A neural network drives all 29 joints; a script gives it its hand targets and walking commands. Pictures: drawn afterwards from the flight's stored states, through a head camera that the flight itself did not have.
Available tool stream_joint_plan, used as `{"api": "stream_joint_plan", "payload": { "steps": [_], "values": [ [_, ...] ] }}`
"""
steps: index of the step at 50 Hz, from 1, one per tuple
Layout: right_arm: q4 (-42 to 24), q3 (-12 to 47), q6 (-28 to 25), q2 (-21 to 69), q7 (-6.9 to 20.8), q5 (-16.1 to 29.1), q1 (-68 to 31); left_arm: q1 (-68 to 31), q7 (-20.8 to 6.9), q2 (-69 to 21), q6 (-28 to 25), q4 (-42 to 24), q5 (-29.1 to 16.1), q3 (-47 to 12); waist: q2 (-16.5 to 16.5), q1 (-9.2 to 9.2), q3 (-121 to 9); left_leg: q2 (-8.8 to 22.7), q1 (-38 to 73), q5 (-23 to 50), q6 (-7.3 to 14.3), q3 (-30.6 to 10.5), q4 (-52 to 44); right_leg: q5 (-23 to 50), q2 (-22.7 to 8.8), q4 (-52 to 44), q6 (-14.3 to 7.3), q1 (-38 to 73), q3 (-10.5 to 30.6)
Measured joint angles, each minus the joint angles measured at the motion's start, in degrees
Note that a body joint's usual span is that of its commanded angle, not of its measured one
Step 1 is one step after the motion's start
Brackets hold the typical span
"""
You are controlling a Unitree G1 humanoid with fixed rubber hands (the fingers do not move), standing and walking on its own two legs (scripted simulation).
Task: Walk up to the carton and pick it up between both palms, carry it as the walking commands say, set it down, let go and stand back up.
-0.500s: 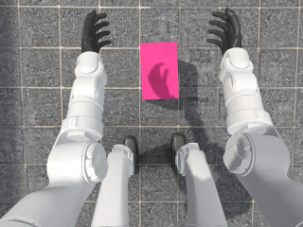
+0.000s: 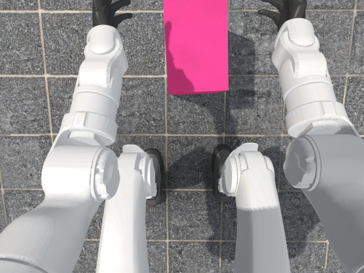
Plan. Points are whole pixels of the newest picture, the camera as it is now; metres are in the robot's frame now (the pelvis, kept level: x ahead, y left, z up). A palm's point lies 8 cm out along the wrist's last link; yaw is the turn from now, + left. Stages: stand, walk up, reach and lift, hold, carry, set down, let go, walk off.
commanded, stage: reach and lift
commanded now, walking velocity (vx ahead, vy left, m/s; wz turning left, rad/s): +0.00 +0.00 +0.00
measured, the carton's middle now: (194, 53) +0.52 -0.03 -0.37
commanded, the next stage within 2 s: none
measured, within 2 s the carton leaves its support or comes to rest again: neither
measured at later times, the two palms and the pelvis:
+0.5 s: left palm (129, 47) +0.52 +0.13 -0.27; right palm (258, 44) +0.52 -0.17 -0.28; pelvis -0.02 +0.00 -0.09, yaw +1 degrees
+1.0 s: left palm (131, 48) +0.53 +0.13 -0.31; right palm (251, 45) +0.53 -0.17 -0.31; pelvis -0.02 +0.00 -0.12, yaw +1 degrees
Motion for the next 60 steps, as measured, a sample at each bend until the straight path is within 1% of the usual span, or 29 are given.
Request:
{"api": "stream_joint_plan", "payload": {
  "steps": [13,26,34,36,39,46,55,60],
  "values": [
    [6.69,3.97,-1.03,-1.6,-1.3,2.43,-7.83,-8.05,-1.49,3.63,-1.9,8.44,-3.88,-2.31,0.22,0.15,8.34,-0.12,-5.05,-0.9,-0.85,-0.34,9.88,-0.83,0.08,10.41,-0.85,-5.69,0.13],
    [12.71,10.42,-3.42,-4.43,-0.67,8.52,-13.57,-14.0,-2.1,6.64,-4.7,15.27,-9.11,-7.8,0.51,-0.52,18.83,-0.4,-8.04,-2.04,-0.92,-0.65,19.17,-1.7,0.05,19.42,-0.7,-8.67,0.31],
    [15.08,13.65,-4.44,-6.08,-0.26,11.5,-17.36,-18.17,-2.22,8.49,-5.32,18.01,-11.95,-10.13,1.11,-0.85,25.03,-0.93,-9.43,-2.16,-0.74,-0.5,24.02,-2.02,-0.27,24.27,-0.33,-9.84,0.76],
    [15.76,14.54,-4.38,-6.99,-0.2,12.19,-18.42,-19.15,-2.15,8.97,-5.36,17.94,-12.84,-10.87,1.19,-0.87,26.18,-1.15,-9.46,-2.19,-0.74,-0.55,24.91,-2.22,-0.46,25.18,-0.3,-9.73,0.77],
    [14.98,14.83,-4.67,-7.65,-0.1,13.08,-18.5,-19.46,-2.13,9.33,-5.39,17.58,-13.89,-11.96,1.01,-0.88,26.59,-1.35,-9.46,-2.45,-0.76,-0.7,25.85,-2.6,-0.61,26.07,-0.28,-9.57,0.68],
    [15.08,13.21,-4.55,-6.34,0.68,11.55,-17.22,-17.79,-2.45,8.45,-5.14,17.51,-13.27,-11.05,1.34,-1.05,25.14,-1.44,-9.1,-2.75,-0.56,-0.53,25.89,-2.97,-0.62,26.08,0.02,-9.08,0.89],
    [15.59,12.04,-4.23,-5.26,1.06,9.39,-18.18,-18.85,-2.9,6.91,-4.91,17.95,-10.86,-9.16,1.34,-1.03,26.18,-1.42,-7.75,-2.44,-0.46,-0.28,24.76,-2.68,-0.49,25.08,0.12,-7.85,1.13],
    [15.68,11.73,-4.19,-4.22,1.15,8.07,-19.58,-20.22,-3.18,5.7,-4.83,17.96,-8.8,-7.94,1.26,-0.9,27.28,-1.42,-7.03,-2.62,-0.61,-0.37,24.63,-2.79,-0.39,24.97,0.06,-7.21,1.09]
  ]
}}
